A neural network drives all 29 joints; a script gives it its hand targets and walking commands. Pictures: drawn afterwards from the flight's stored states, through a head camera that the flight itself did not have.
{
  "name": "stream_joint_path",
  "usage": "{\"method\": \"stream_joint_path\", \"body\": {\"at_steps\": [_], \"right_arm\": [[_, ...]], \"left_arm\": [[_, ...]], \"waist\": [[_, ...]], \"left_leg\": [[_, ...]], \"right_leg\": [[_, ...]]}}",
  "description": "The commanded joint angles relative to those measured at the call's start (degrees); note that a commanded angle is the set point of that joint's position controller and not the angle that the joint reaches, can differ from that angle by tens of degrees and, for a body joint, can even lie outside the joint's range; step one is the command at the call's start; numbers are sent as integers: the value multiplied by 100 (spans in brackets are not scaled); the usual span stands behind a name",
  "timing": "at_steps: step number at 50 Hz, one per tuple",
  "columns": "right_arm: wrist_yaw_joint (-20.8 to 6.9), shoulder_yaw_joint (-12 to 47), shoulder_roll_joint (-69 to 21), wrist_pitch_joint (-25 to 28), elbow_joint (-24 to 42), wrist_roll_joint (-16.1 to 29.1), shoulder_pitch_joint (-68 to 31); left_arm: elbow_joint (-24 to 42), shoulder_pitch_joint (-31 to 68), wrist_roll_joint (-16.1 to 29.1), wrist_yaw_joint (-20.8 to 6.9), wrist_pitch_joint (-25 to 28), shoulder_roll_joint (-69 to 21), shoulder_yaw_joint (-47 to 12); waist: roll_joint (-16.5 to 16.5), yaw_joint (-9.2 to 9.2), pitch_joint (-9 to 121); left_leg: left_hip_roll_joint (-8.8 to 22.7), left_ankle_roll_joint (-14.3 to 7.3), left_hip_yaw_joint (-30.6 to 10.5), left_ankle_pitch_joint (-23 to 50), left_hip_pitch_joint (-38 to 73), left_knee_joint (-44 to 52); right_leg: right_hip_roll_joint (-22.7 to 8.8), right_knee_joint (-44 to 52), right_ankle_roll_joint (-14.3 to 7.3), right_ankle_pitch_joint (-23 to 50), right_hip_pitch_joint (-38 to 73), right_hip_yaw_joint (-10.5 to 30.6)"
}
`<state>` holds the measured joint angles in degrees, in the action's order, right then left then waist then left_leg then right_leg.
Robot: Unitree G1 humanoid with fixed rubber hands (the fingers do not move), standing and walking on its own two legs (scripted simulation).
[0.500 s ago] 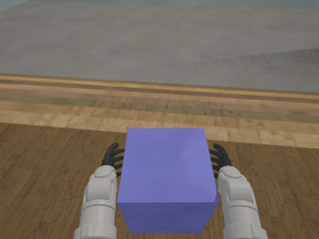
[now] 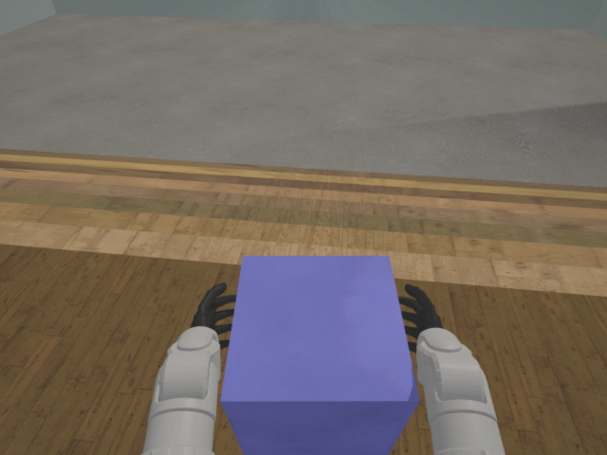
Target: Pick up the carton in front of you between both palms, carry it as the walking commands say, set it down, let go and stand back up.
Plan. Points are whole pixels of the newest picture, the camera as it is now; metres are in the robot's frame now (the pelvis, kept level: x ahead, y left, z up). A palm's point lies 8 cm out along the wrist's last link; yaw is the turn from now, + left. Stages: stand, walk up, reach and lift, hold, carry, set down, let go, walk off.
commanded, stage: reach and lift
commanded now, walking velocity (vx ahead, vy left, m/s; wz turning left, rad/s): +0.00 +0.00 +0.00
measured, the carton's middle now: (315, 362) +0.29 +0.00 -0.04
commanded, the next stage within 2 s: hold in 0.10 s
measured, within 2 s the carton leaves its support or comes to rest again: neither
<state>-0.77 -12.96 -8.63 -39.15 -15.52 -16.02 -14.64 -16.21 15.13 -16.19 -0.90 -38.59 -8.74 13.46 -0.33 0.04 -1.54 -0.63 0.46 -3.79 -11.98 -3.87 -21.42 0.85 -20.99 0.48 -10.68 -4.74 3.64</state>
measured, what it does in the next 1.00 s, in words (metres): stands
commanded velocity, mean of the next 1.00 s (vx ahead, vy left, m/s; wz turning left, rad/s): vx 0.03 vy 0.00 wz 0.00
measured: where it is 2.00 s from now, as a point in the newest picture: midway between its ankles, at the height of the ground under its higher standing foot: (297, 439)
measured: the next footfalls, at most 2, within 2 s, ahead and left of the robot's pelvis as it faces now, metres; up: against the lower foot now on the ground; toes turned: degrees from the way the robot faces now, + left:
right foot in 1.42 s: +0.20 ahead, -0.09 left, +0.00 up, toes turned -9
left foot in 1.80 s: +0.51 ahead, +0.15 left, +0.00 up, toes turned +15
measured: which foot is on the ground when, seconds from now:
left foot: down 0.00-1.00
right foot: down 0.00-1.00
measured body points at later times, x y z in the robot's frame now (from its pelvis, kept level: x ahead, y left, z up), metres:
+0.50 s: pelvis -0.02 +0.00 +0.00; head -0.06 +0.00 +0.45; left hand +0.29 +0.15 +0.04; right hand +0.28 -0.15 +0.04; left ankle +0.00 +0.13 -0.75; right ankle +0.02 -0.13 -0.75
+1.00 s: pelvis -0.01 +0.00 +0.00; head -0.05 +0.00 +0.45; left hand +0.29 +0.15 +0.04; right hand +0.29 -0.15 +0.04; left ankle +0.00 +0.13 -0.75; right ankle +0.02 -0.13 -0.75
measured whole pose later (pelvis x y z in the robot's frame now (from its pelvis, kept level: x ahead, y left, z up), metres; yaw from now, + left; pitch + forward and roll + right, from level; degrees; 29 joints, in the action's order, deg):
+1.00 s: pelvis -0.01 +0.00 +0.00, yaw +0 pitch -6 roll +0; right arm -0.8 -12.2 -8.6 -44.4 -11.5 -15.4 -14.8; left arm -12.2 15.4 -15.7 -1.1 -43.9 -8.8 12.9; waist -0.3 -0.1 -0.5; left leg -0.7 0.6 -4.1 -12.3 -4.4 -23.1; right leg 0.9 -22.4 0.5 -10.9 -5.1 3.4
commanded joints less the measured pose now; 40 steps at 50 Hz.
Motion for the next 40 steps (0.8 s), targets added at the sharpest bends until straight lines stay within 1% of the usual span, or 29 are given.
{"method": "stream_joint_path", "body": {"at_steps": [1, 5, 9, 10, 11, 13, 15, 17, 22, 28, 33, 40], "right_arm": [[-1266, 2985, -5264, 166, 304, 1341, -2571], [-1264, 3033, -5243, 114, 389, 1369, -2618], [-1232, 3397, -5254, -40, 881, 1572, -2494], [-1218, 3394, -5192, -107, 946, 1576, -2425], [-1201, 3363, -5130, -177, 945, 1560, -2350], [-1182, 3198, -4967, -285, 846, 1473, -2277], [-1190, 3044, -4876, -330, 702, 1393, -2352], [-1215, 3020, -4905, -328, 667, 1392, -2541], [-1263, 3087, -5076, -273, 634, 1439, -2981], [-1263, 3033, -5126, -256, 436, 1388, -3171], [-1258, 2992, -5148, -262, 353, 1360, -3183], [-1242, 3032, -5144, -275, 454, 1401, -3009]], "left_arm": [[245, 2512, 1340, -1293, 130, -5270, -2989], [318, 2548, 1374, -1285, 76, -5270, -3035], [794, 2415, 1587, -1245, -76, -5283, -3390], [867, 2352, 1590, -1227, -142, -5230, -3392], [864, 2275, 1565, -1206, -213, -5166, -3350], [773, 2199, 1461, -1177, -322, -5017, -3180], [634, 2263, 1372, -1176, -375, -4947, -3023], [600, 2443, 1373, -1201, -379, -4980, -3006], [573, 2894, 1431, -1256, -319, -5128, -3078], [361, 3100, 1383, -1275, -292, -5152, -3018], [269, 3129, 1349, -1291, -289, -5136, -2960], [391, 2952, 1360, -1278, -299, -5105, -2975]], "waist": [[14, -6, 1483], [13, -9, 1463], [19, -19, 1713], [24, -19, 1678], [25, -13, 1557], [20, -9, 1190], [9, -8, 880], [-7, -10, 826], [-18, -4, 1061], [18, -1, 1085], [39, -3, 1087], [34, 1, 1182]], "left_leg": [[-493, -17, -34, 1364, 179, 237], [-486, -19, -45, 1292, 188, 254], [-483, -6, -91, 1671, 401, 289], [-480, -5, -93, 1694, 425, 316], [-475, -6, -88, 1613, 397, 355], [-460, -15, -60, 1235, 275, 438], [-443, -25, -32, 786, 132, 489], [-427, -38, -23, 544, 65, 485], [-418, -53, -20, 368, 44, 392], [-412, -67, 6, 107, -19, 370], [-417, -73, 26, 140, -15, 377], [-435, -59, 17, 517, 90, 373]], "right_leg": [[474, 157, -13, 1332, 585, 65], [476, 165, -17, 1243, 589, 57], [481, 206, 3, 1614, 803, 76], [479, 231, 6, 1635, 821, 80], [473, 263, 1, 1555, 813, 80], [463, 330, -20, 1164, 699, 62], [451, 370, -45, 717, 559, 35], [443, 362, -59, 487, 500, 16], [429, 272, -64, 331, 491, 7], [406, 248, -55, 99, 450, -2], [398, 264, -40, 150, 486, -8], [417, 273, -18, 556, 612, 4]]}}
